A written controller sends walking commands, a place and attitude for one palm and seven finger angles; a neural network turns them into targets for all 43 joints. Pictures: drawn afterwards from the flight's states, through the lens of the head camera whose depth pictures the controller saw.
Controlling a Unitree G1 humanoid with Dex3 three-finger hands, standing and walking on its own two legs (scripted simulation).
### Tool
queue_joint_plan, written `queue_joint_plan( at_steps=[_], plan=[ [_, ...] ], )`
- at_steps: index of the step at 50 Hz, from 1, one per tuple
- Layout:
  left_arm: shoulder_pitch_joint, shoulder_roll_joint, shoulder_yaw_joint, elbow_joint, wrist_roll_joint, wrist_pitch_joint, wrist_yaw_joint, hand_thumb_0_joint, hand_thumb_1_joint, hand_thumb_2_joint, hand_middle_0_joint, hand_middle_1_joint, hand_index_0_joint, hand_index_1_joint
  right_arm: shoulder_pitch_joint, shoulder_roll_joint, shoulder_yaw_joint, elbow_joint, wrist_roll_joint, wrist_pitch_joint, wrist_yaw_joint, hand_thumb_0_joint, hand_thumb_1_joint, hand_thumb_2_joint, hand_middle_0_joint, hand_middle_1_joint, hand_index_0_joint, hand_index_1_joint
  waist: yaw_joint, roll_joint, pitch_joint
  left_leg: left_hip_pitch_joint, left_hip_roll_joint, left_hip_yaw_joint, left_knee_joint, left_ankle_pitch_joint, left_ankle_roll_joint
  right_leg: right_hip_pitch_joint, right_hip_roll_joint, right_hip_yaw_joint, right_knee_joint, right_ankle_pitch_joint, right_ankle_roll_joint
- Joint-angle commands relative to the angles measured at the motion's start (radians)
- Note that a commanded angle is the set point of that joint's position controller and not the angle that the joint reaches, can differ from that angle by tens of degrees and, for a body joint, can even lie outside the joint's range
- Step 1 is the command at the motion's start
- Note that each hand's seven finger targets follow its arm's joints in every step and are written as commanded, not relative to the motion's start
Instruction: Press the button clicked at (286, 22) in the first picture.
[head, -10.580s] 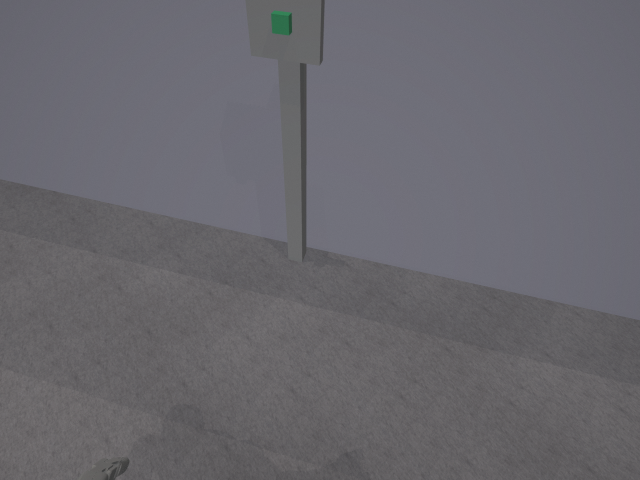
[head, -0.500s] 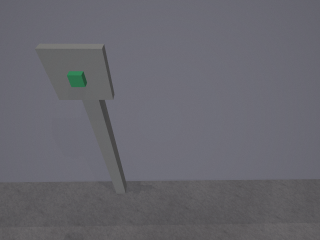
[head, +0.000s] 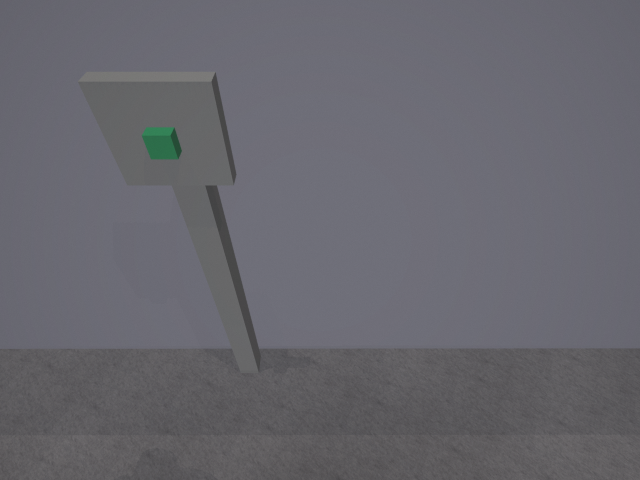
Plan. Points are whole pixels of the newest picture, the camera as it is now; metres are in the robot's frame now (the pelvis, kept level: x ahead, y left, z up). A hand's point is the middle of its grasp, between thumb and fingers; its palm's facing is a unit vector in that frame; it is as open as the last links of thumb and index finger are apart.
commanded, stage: look again from close up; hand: left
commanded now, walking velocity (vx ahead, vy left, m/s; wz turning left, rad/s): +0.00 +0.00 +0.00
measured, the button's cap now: (163, 142) +0.54 +0.26 +0.15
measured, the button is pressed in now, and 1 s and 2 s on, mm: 0 0 0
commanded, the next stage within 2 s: shuffle to correct the standing spot in 0.36 s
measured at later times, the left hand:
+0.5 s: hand out of the picture +0.02 +0.20 -0.18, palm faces +0.03 -0.98 -0.18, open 7.4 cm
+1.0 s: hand out of the picture +0.04 +0.19 -0.18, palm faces +0.05 -0.99 -0.14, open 7.4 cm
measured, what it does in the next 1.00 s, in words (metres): shifts its weight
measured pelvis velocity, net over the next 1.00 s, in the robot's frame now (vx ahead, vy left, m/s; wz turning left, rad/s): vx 0.06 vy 0.04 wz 0.00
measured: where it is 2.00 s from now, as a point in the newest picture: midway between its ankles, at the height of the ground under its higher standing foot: outside the picture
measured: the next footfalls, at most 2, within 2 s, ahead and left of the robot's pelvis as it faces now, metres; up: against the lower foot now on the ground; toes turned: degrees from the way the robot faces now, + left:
none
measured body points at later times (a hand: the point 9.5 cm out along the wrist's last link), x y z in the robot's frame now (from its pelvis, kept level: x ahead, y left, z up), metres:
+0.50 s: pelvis +0.01 +0.03 +0.00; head +0.01 +0.04 +0.45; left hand +0.02 +0.25 -0.16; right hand +0.02 -0.19 -0.15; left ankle +0.02 +0.11 -0.74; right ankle +0.05 -0.09 -0.74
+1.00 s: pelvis +0.06 +0.04 +0.00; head +0.08 +0.05 +0.45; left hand +0.03 +0.24 -0.17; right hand +0.05 -0.18 -0.16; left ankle +0.02 +0.11 -0.74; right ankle +0.05 -0.09 -0.74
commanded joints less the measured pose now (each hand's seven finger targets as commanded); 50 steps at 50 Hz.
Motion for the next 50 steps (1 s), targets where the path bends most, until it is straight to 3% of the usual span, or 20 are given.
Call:
queue_joint_plan(
  at_steps=[1, 3, 6, 8, 21, 24, 28, 31, 33, 37, 39, 42, 44, 45, 48, 50],
  plan=[
    [-0.02, 0.137, 0.033, -0.077, -0.003, -0.013, 0.004, 0.0, 0.9, 0.9, -0.2, -0.3, -0.2, -0.3, 0.098, -0.056, -0.014, -0.061, -0.004, -0.018, -0.004, 0.0, -0.9, -0.9, 0.2, 0.3, 0.2, 0.3, -0.027, -0.093, -0.025, 0.015, 0.041, -0.076, -0.049, -0.053, 0.005, -0.088, -0.185, 0.188, -0.129, -0.287, -0.033],
    [-0.014, 0.116, 0.033, -0.081, -0.003, -0.007, 0.002, 0.0, 0.9, 0.9, -0.2, -0.3, -0.2, -0.3, 0.086, -0.064, -0.015, -0.069, -0.006, -0.021, -0.006, 0.0, -0.9, -0.9, 0.2, 0.3, 0.2, 0.3, -0.013, -0.065, 0.042, -0.057, 0.062, -0.117, -0.11, -0.086, 0.02, -0.099, -0.148, 0.169, -0.089, -0.284, -0.018],
    [0.018, 0.095, 0.03, -0.082, -0.001, -0.004, 0.0, 0.0, 0.9, 0.9, -0.2, -0.3, -0.2, -0.3, 0.059, -0.076, -0.014, -0.083, -0.005, -0.032, -0.01, 0.0, -0.9, -0.9, 0.2, 0.3, 0.2, 0.3, 0.015, 0.011, 0.075, -0.159, 0.098, -0.183, -0.202, -0.157, 0.037, -0.021, -0.109, 0.12, -0.009, -0.158, -0.005],
    [0.037, 0.079, 0.025, -0.077, 0.0, -0.004, -0.001, 0.0, 0.9, 0.9, -0.2, -0.3, -0.2, -0.3, 0.042, -0.072, -0.012, -0.089, -0.002, -0.039, -0.011, 0.0, -0.9, -0.9, 0.2, 0.3, 0.2, 0.3, 0.029, -0.013, 0.08, -0.181, 0.103, -0.188, -0.222, -0.153, 0.042, 0.022, -0.107, 0.106, 0.005, -0.082, 0.001],
    [0.034, 0.07, 0.02, -0.067, -0.002, -0.009, 0.0, 0.0, 0.9, 0.9, -0.2, -0.3, -0.2, -0.3, 0.044, -0.054, -0.008, -0.053, 0.004, -0.046, -0.016, 0.0, -0.9, -0.9, 0.2, 0.3, 0.2, 0.3, 0.015, -0.027, 0.014, -0.04, 0.089, -0.14, -0.184, 0.055, 0.038, 0.048, -0.129, 0.116, -0.023, 0.029, 0.008],
    [0.045, 0.05, 0.015, -0.05, -0.002, -0.006, -0.001, 0.0, 0.9, 0.9, -0.2, -0.3, -0.2, -0.3, 0.039, -0.044, -0.003, -0.04, 0.002, -0.042, -0.015, 0.0, -0.9, -0.9, 0.2, 0.3, 0.2, 0.3, 0.017, -0.017, 0.028, -0.047, 0.086, -0.139, -0.203, -0.027, 0.034, 0.047, -0.13, 0.111, -0.036, -0.017, 0.012],
    [0.063, 0.048, 0.02, -0.043, 0.01, 0.001, -0.008, 0.0, 0.9, 0.9, -0.2, -0.3, -0.2, -0.3, 0.042, -0.059, -0.009, -0.034, -0.004, -0.026, -0.01, 0.0, -0.9, -0.9, 0.2, 0.3, 0.2, 0.3, 0.018, -0.001, 0.078, -0.1, 0.085, -0.159, -0.231, -0.313, 0.048, 0.008, -0.11, 0.095, -0.01, -0.22, 0.0],
    [0.087, 0.046, 0.026, -0.044, 0.015, 0.0, -0.014, 0.0, 0.9, 0.9, -0.2, -0.3, -0.2, -0.3, 0.04, -0.063, -0.015, -0.038, -0.004, -0.021, -0.006, 0.0, -0.9, -0.9, 0.2, 0.3, 0.2, 0.3, 0.023, -0.002, 0.111, -0.132, 0.088, -0.171, -0.229, -0.38, 0.062, -0.01, -0.099, 0.093, 0.004, -0.27, -0.007],
    [0.102, 0.039, 0.029, -0.042, 0.014, -0.004, -0.016, 0.0, 0.9, 0.9, -0.2, -0.3, -0.2, -0.3, 0.042, -0.058, -0.015, -0.042, -0.004, -0.025, -0.006, 0.0, -0.9, -0.9, 0.2, 0.3, 0.2, 0.3, 0.025, -0.01, 0.132, -0.14, 0.08, -0.159, -0.207, -0.359, 0.066, -0.023, -0.106, 0.112, 0.002, -0.271, -0.017],
    [0.142, 0.048, 0.038, -0.035, 0.009, -0.016, -0.016, 0.0, 0.9, 0.9, -0.2, -0.3, -0.2, -0.3, 0.055, -0.028, -0.012, -0.045, -0.001, -0.037, -0.006, 0.0, -0.9, -0.9, 0.2, 0.3, 0.2, 0.3, 0.028, -0.086, 0.114, -0.131, 0.038, -0.102, -0.095, -0.237, 0.059, -0.001, -0.149, 0.19, -0.038, -0.257, -0.049],
    [0.142, 0.048, 0.038, -0.026, 0.004, -0.019, -0.01, 0.0, 0.9, 0.9, -0.2, -0.3, -0.2, -0.3, 0.067, -0.003, -0.002, -0.038, 0.001, -0.044, -0.01, 0.0, -0.9, -0.9, 0.2, 0.3, 0.2, 0.3, 0.02, -0.115, 0.093, -0.1, 0.021, -0.057, -0.047, -0.064, 0.045, 0.018, -0.173, 0.207, -0.035, -0.106, -0.053],
    [0.134, 0.023, 0.026, -0.02, -0.001, -0.02, 0.002, 0.0, 0.9, 0.9, -0.2, -0.3, -0.2, -0.3, 0.099, -0.003, 0.003, -0.005, 0.007, -0.054, -0.023, 0.0, -0.9, -0.9, 0.2, 0.3, 0.2, 0.3, 0.009, -0.049, 0.024, 0.026, 0.068, -0.081, -0.041, 0.31, 0.042, 0.035, -0.143, 0.123, 0.063, 0.247, -0.017],
    [0.132, 0.018, 0.02, -0.017, -0.008, -0.019, 0.01, 0.0, 0.9, 0.9, -0.2, -0.3, -0.2, -0.3, 0.105, -0.012, 0.002, 0.005, 0.012, -0.056, -0.037, 0.0, -0.9, -0.9, 0.2, 0.3, 0.2, 0.3, 0.012, -0.001, -0.012, 0.086, 0.091, -0.086, -0.036, 0.599, 0.041, 0.063, -0.14, 0.109, 0.065, 0.347, 0.007],
    [0.13, 0.032, 0.022, -0.02, -0.011, -0.018, 0.013, 0.0, 0.9, 0.9, -0.2, -0.3, -0.2, -0.3, 0.101, -0.024, -0.002, 0.005, 0.014, -0.053, -0.041, 0.0, -0.9, -0.9, 0.2, 0.3, 0.2, 0.3, 0.012, 0.012, -0.032, 0.113, 0.098, -0.086, -0.033, 0.67, 0.038, 0.075, -0.143, 0.109, 0.068, 0.368, 0.01],
    [0.111, 0.048, 0.032, -0.035, -0.011, -0.006, 0.02, 0.0, 0.9, 0.9, -0.2, -0.3, -0.2, -0.3, 0.092, -0.026, -0.015, -0.007, 0.018, -0.041, -0.047, 0.0, -0.9, -0.9, 0.2, 0.3, 0.2, 0.3, 0.013, 0.017, -0.037, 0.131, 0.105, -0.084, -0.031, 0.736, 0.035, 0.076, -0.15, 0.104, 0.091, 0.385, 0.015],
    [0.099, 0.046, 0.037, -0.047, -0.009, 0.003, 0.021, 0.0, 0.9, 0.9, -0.2, -0.3, -0.2, -0.3, 0.079, -0.024, -0.02, -0.011, 0.016, -0.034, -0.047, 0.0, -0.9, -0.9, 0.2, 0.3, 0.2, 0.3, 0.017, -0.007, -0.036, 0.125, 0.109, -0.089, -0.039, 0.683, 0.04, 0.069, -0.147, 0.107, 0.092, 0.336, 0.015]
  ],
)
